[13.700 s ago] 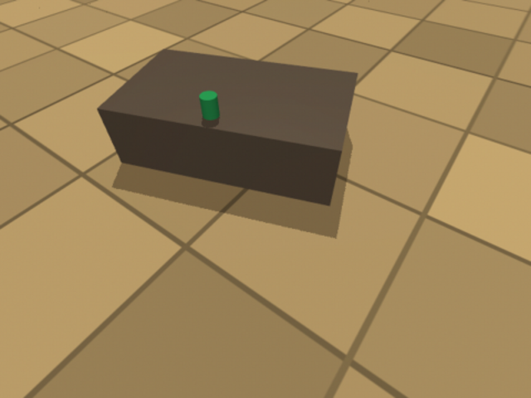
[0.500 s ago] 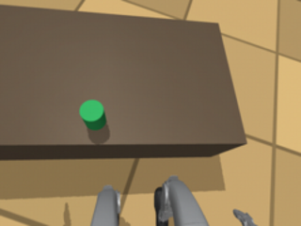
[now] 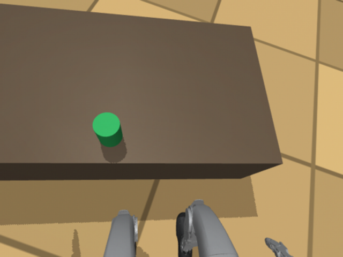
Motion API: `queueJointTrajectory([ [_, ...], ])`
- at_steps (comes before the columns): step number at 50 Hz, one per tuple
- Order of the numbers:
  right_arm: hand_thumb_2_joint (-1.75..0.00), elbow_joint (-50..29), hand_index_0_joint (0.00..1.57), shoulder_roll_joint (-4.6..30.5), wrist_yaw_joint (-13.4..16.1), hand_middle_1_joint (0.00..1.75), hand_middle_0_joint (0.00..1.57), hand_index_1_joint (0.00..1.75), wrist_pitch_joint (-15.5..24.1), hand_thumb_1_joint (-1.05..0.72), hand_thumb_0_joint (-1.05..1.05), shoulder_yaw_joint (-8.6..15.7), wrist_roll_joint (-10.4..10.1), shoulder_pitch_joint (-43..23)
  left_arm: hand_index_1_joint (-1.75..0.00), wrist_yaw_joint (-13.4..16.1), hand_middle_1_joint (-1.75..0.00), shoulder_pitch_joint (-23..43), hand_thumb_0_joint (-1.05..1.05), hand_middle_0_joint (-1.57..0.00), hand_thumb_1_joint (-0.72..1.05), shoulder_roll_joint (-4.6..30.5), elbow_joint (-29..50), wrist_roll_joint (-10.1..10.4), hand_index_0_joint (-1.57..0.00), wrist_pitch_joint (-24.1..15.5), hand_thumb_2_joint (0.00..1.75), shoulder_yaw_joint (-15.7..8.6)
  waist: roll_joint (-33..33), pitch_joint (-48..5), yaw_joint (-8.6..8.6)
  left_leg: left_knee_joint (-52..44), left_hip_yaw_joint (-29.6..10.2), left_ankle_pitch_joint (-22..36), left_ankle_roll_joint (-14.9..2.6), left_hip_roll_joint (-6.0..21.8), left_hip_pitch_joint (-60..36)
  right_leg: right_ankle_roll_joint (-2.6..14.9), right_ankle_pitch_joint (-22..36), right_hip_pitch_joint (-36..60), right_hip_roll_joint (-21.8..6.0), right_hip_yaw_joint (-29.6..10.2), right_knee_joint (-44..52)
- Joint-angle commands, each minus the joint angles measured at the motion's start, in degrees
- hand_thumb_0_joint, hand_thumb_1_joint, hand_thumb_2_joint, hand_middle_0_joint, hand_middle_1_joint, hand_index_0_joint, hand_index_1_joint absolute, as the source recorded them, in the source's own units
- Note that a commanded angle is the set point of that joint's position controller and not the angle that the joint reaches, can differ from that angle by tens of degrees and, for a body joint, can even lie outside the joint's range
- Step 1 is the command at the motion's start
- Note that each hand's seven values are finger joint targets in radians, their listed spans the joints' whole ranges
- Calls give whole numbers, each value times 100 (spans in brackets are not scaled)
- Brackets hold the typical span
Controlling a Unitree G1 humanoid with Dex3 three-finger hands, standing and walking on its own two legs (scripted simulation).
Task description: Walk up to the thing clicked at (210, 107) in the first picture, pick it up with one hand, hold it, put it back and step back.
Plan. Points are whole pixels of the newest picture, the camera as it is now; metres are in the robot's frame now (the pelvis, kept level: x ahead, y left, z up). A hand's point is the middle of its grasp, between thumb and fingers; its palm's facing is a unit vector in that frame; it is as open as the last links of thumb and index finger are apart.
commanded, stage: go down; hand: left
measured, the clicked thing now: (108, 130) +0.48 +0.16 -0.24
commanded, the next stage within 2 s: approach in 0.82 s
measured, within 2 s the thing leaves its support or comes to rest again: neither
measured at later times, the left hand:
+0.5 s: hand out of the picture +0.44 +0.38 +0.07, palm faces +0.18 -0.98 +0.01, open 17.3 cm
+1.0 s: hand out of the picture +0.44 +0.38 +0.07, palm faces +0.17 -0.99 +0.02, open 17.4 cm
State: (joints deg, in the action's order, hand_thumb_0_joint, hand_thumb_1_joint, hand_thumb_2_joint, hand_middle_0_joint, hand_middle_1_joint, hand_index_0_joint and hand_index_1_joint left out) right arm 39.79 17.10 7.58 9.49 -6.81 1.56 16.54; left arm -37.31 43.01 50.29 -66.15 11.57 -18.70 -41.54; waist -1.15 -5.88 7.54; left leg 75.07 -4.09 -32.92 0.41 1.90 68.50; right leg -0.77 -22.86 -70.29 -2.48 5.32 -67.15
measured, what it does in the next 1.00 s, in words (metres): stands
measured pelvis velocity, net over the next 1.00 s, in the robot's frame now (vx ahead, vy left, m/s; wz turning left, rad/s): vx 0.00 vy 0.00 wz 0.00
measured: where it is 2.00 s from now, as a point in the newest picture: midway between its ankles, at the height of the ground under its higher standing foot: (156, 256)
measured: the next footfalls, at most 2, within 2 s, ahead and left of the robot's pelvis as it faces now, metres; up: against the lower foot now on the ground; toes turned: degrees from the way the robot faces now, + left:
none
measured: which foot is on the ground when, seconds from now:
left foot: down 0.00-1.00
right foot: down 0.00-1.00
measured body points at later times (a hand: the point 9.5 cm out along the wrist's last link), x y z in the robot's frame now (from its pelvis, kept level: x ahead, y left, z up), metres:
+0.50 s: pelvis +0.01 +0.00 +0.00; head +0.18 +0.05 +0.42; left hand +0.42 +0.43 +0.07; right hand +0.08 -0.28 -0.10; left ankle +0.01 +0.12 -0.62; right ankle +0.08 -0.14 -0.62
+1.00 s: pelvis +0.00 +0.00 +0.00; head +0.17 +0.05 +0.41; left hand +0.42 +0.43 +0.07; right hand +0.08 -0.27 -0.10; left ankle +0.01 +0.12 -0.62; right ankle +0.08 -0.14 -0.62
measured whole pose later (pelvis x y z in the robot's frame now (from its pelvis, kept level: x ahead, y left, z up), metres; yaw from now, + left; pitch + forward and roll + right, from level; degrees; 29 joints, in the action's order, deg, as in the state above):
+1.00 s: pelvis +0.00 +0.00 +0.00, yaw +0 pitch +27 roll -4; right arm 39.2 17.3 7.4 9.4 -6.6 1.6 16.3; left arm -37.2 41.6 49.0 -65.8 12.8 -19.5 -41.5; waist -1.0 -5.9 7.1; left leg 75.2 -4.0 -33.3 0.4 1.7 68.6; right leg -0.9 -23.4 -70.6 -2.6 5.1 -67.5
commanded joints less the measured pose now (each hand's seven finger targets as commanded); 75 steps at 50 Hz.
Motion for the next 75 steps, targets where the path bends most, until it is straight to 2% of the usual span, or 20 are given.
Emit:
queueJointTrajectory([
  [1, -90, -273, 20, 1277, 95, 30, 20, 30, 139, -91, 0, 425, -10, 864, -5, 15, -6, 1692, 0, -4, -53, 2352, 1201, 187, -5, -340, 5, -372, 1298, -2865, -129, -1104, -58, 1630, -32, -154, -1791, 287, 591, 1617, 192, -237, 589],
  [4, -90, -322, 20, 1279, 98, 30, 20, 30, 131, -91, 0, 394, 1, 858, -6, 38, -6, 1611, 0, -4, -53, 2688, 1400, 130, -4, -363, 6, -556, 1511, -3233, -287, -1066, -51, 2187, -2, -174, -1983, 302, 941, 1853, 169, -245, 498],
  [7, -90, -335, 20, 1284, 102, 30, 20, 30, 116, -91, 0, 420, 13, 869, -6, -6, -6, 1474, 0, -4, -52, 2522, 1388, 121, -4, -320, 7, -484, 1614, -3361, -270, -1042, -71, 2632, 37, -164, -2279, 313, 1158, 1800, 184, -225, 491],
  [8, -90, -169, 20, 1245, 100, 30, 20, 30, 98, -91, 0, 431, 6, 984, -6, -61, -6, 1361, 0, -4, -49, 2172, 1218, 144, -3, -273, 8, -265, 1633, -3175, -213, -1052, -99, 2698, 64, -147, -2365, 322, 1136, 1574, 206, -190, 502],
  [9, -90, -85, 20, 1223, 88, 30, 20, 30, 86, -91, 0, 422, 19, 1032, -6, -98, -6, 1357, 0, -3, -48, 1986, 1183, 160, -3, -251, 8, -139, 1615, -3021, -160, -1034, -111, 2700, 67, -145, -2286, 325, 1115, 1453, 203, -183, 522],
  [13, -90, -139, 20, 1233, 106, 30, 20, 30, 81, -91, 0, 426, -1, 984, -6, -5, -6, 1382, 0, -4, -49, 2489, 1374, 138, -4, -296, 7, -459, 1356, -3063, -250, -1003, -47, 2484, -7, -174, -1981, 292, 1185, 1897, 187, -233, 587],
  [18, -90, -196, 20, 1206, 120, 30, 20, 30, 100, -90, 0, 431, -32, 821, -6, 35, -7, 1353, 0, -3, -49, 2285, 1266, 250, -4, -377, 7, -498, 1249, -2732, -204, -1070, -36, 2071, -30, -172, -1808, 283, 899, 1715, 206, -252, 589],
  [22, -90, -175, 20, 1220, 98, 30, 20, 30, 100, -91, 0, 453, -13, 850, -6, -80, -6, 1150, 0, -3, -50, 1934, 1120, 222, -3, -365, 7, -236, 1379, -2723, -186, -1072, -110, 2377, 31, -137, -2053, 312, 955, 1440, 202, -196, 513],
  [25, -90, -298, 20, 1285, 108, 30, 20, 30, 130, -91, 0, 495, -3, 832, -5, -90, -5, 1447, 0, -3, -49, 2127, 1468, 222, -3, -398, 6, -299, 1441, -3033, -161, -998, -118, 2689, 43, -127, -2253, 310, 1171, 1552, 198, -197, 496],
  [30, -90, -72, 20, 1195, 114, 30, 20, 30, 108, -91, 0, 446, 3, 967, -6, -51, -6, 1547, 0, -4, -51, 1994, 1323, 240, -4, -378, 6, -214, 1372, -3007, -119, -1004, -45, 2282, -2, -181, -2043, 290, 1046, 1689, 182, -253, 582],
  [32, -90, -203, 20, 1254, 129, 30, 20, 30, 101, -91, 0, 447, 19, 902, -6, 55, -7, 1612, 0, -4, -50, 2438, 1493, 148, -4, -375, 6, -453, 1446, -3249, -197, -995, -15, 2429, -21, -197, -2073, 282, 1200, 1944, 161, -285, 587],
  [34, -90, -131, 20, 1202, 110, 30, 20, 30, 74, -91, 0, 430, 12, 880, -7, 81, -7, 1471, 0, -4, -50, 2292, 1372, 99, -4, -339, 7, -339, 1535, -2960, -293, -1109, -42, 2287, 16, -192, -2090, 309, 983, 1712, 183, -246, 572],
  [37, -90, -275, 20, 1245, 104, 30, 20, 30, 75, -91, 0, 439, 25, 799, -6, 117, -7, 1399, 0, -4, -49, 2453, 1489, 81, -4, -343, 7, -499, 1635, -3054, -338, -1126, -82, 2552, 43, -167, -2211, 324, 1073, 1706, 191, -193, 533],
  [42, -90, -239, 20, 1211, 75, 30, 20, 30, 89, -91, 0, 453, 1, 837, -6, -18, -6, 1299, 0, -3, -49, 1799, 1141, 205, -4, -320, 6, -157, 1354, -2549, -119, -1139, -154, 2470, 51, -106, -2118, 319, 933, 1340, 224, -134, 545],
  [50, -89, -351, 20, 1230, 59, 30, 20, 30, 155, -87, 0, 468, 7, 785, -4, 10, -6, 1461, 0, -4, -61, 1620, 1019, 232, -7, -427, 0, -35, 1006, -2602, -7, -948, -43, 1863, -45, -159, -1566, 275, 811, 1486, 179, -247, 507],
  [55, -89, -298, 20, 1197, -8, 30, 20, 30, 191, -87, 0, 423, 32, 718, -4, 89, -6, 1432, 0, -4, -61, 1250, 518, 232, -6, -662, 0, 141, 1010, -2461, 98, -496, -36, 1685, -41, -172, -1034, 287, 647, 792, 167, -251, 66],
  [56, -89, -305, 20, 1194, -42, 30, 20, 30, 209, -87, 0, 410, 56, 704, -5, 118, -6, 1479, 0, -4, -61, 1314, 574, 211, -6, -729, 0, 140, 1130, -2431, 19, -398, -41, 1637, -29, -188, -843, 309, 562, 653, 155, -241, -87],
  [62, -89, -365, 20, 1189, -210, 30, 20, 30, 225, -88, 0, 372, 178, 659, -6, 235, -7, 1725, 0, -2, -61, 1244, 545, 137, -4, -1323, 3, 130, 1299, -3157, 70, 547, -14, 1788, -49, -214, -105, 340, 673, -43, 113, -266, -1085],
  [67, -90, -344, 20, 1272, -329, 30, 20, 30, 177, -89, 0, 412, 323, 690, -7, 359, -8, 2126, 0, -1, -54, 1263, 822, 17, -2, -1644, 6, 81, 1730, -4244, 25, 1291, -25, 2528, -21, -204, -260, 368, 1093, -415, 77, -291, -1925],
  [75, -90, -246, 20, 1314, -531, 30, 20, 30, 52, -90, 0, 482, 431, 604, -9, 832, -10, 2626, 0, 0, -57, 522, 664, -285, -1, -1807, 10, 448, 2002, -4040, 170, 1932, -121, 1692, 67, -185, 561, 396, 405, -1810, 27, -193, -2953],
])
